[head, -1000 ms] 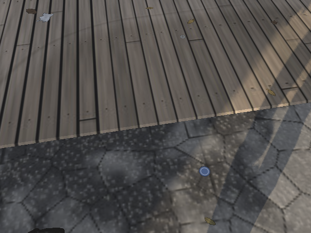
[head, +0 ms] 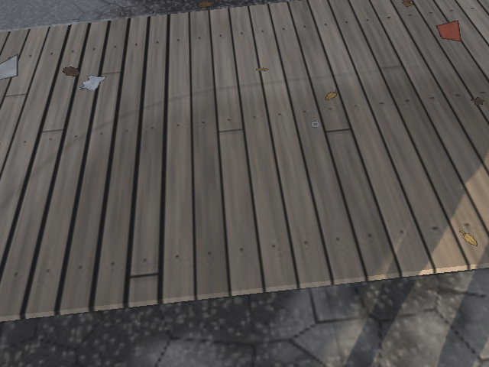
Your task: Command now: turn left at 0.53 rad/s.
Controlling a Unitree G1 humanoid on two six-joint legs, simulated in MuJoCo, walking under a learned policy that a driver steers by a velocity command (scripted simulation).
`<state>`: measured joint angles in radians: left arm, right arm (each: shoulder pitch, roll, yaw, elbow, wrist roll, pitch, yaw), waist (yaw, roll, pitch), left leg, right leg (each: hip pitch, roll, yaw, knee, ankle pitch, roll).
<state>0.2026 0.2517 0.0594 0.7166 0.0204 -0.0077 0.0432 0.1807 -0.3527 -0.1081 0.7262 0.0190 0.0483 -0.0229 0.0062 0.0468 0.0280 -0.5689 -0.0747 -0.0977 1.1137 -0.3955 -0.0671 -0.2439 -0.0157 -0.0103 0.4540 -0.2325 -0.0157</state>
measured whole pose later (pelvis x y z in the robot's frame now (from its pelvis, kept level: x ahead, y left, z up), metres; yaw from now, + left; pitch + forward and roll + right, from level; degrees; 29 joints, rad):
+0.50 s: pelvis +0.00 +0.05 +0.00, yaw +15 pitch +2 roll -1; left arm 0.17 0.33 0.09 0.73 0.00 0.02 0.04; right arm 0.15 -0.28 -0.05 0.65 0.00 0.02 -0.01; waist 0.01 -0.04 0.04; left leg -0.26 -0.04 -0.04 0.45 -0.22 0.05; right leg -0.53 -0.04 0.02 1.02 -0.36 0.09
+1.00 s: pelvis +0.03 +0.03 -0.01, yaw +17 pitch -1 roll +0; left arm 0.18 0.23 0.02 0.76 0.01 -0.02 0.01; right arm 0.20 -0.25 -0.04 0.80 -0.01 0.02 -0.01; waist -0.01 0.00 0.03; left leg -0.22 -0.04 -0.07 0.54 -0.30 0.00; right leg -0.23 -0.01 0.00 0.54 -0.30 0.00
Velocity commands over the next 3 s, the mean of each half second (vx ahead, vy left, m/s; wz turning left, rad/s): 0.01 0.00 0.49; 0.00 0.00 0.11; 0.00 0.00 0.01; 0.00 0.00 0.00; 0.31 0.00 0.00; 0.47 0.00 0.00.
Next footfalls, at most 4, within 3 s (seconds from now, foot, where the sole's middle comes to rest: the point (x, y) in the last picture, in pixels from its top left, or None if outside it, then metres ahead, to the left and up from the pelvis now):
0.26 left None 0.03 0.15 -0.78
0.68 right None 0.10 -0.08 -0.78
2.74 right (256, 364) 0.49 0.06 -0.78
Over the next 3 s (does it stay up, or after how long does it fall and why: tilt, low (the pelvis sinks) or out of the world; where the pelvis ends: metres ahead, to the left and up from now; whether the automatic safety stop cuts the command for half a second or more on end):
stays up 0.43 0.12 0.00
